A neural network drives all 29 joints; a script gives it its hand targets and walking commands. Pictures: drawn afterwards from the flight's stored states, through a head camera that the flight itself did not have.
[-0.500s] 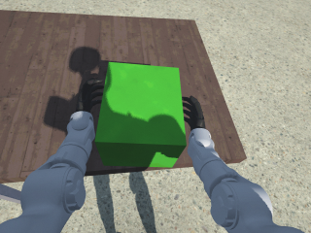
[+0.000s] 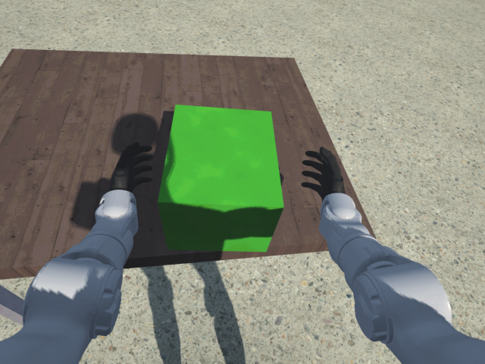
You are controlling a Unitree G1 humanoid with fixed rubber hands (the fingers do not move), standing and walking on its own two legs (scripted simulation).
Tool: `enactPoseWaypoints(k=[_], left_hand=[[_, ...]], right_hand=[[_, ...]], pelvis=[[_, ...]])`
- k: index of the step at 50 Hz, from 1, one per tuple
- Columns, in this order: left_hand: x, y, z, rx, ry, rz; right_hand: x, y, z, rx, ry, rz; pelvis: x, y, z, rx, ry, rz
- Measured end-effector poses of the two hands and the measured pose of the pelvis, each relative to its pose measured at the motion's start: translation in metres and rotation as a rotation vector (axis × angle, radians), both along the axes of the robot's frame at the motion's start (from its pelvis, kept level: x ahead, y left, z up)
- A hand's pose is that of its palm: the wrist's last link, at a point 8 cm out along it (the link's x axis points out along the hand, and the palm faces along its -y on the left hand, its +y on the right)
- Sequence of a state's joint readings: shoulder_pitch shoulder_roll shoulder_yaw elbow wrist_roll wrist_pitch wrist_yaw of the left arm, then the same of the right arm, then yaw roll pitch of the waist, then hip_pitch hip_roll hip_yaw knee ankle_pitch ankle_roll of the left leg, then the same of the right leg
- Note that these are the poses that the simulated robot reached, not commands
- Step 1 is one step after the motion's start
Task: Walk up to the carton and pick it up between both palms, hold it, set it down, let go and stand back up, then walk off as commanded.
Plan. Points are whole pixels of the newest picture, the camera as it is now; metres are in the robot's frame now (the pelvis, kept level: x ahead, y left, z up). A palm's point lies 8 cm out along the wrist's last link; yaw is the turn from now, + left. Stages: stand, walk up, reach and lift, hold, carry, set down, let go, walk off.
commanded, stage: set down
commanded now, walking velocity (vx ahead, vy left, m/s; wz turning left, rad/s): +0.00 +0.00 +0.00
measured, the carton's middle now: (221, 178) +0.50 +0.04 -0.02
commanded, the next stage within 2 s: none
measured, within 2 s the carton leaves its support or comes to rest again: neither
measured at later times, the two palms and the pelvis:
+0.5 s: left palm (119, 231) +0.36 +0.21 +0.00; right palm (344, 240) +0.35 -0.18 +0.01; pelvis +0.00 -0.01 +0.00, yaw +0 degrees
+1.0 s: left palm (100, 283) +0.27 +0.22 +0.00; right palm (369, 285) +0.27 -0.20 +0.02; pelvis +0.02 -0.02 +0.01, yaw +1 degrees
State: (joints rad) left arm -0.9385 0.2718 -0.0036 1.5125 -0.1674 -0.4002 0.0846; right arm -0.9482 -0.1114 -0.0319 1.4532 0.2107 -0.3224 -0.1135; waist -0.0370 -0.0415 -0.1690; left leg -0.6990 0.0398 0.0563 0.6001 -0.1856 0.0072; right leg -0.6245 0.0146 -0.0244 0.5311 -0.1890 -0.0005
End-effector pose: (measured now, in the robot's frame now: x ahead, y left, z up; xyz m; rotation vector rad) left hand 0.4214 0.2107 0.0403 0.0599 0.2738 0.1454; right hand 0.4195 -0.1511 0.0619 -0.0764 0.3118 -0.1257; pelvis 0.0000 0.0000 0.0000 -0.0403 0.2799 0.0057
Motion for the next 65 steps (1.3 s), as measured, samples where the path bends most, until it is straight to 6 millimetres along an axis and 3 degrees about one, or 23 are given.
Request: enactPoseWaypoints(k=[9,12,22,33,49,53,60,65], left_hand=[[-0.019,-0.006,-0.025,0.012,0.065,-0.017],[-0.022,-0.008,-0.025,0.012,0.024,-0.030],[-0.059,-0.001,-0.044,-0.012,0.073,-0.018],[-0.077,0.007,-0.024,-0.026,-0.007,-0.025],[-0.148,0.009,-0.037,-0.035,0.057,-0.027],[-0.159,0.007,-0.047,-0.037,0.118,-0.025],[-0.168,0.002,-0.032,-0.030,0.051,-0.043],[-0.184,0.003,-0.032,-0.035,0.075,-0.050]], right_hand=[[-0.015,-0.016,-0.024,0.005,0.047,0.007],[-0.018,-0.019,-0.025,0.016,-0.026,0.022],[-0.064,-0.031,-0.058,0.060,0.001,-0.001],[-0.075,-0.027,-0.027,0.100,-0.119,0.013],[-0.148,-0.045,-0.041,0.148,-0.069,-0.048],[-0.156,-0.047,-0.042,0.151,-0.044,-0.048],[-0.167,-0.050,-0.028,0.160,-0.091,-0.056],[-0.188,-0.055,-0.033,0.161,-0.058,-0.086]], pelvis=[[0.001,-0.010,-0.001,0.013,-0.002,0.000],[0.004,-0.012,-0.001,0.015,0.002,-0.001],[0.002,-0.013,0.000,0.017,-0.025,0.000],[0.002,-0.013,0.004,0.017,-0.099,0.003],[0.015,-0.017,0.014,0.025,-0.234,0.009],[0.017,-0.018,0.015,0.027,-0.234,0.009],[0.025,-0.020,0.017,0.030,-0.242,0.010],[0.032,-0.020,0.019,0.031,-0.266,0.011]])
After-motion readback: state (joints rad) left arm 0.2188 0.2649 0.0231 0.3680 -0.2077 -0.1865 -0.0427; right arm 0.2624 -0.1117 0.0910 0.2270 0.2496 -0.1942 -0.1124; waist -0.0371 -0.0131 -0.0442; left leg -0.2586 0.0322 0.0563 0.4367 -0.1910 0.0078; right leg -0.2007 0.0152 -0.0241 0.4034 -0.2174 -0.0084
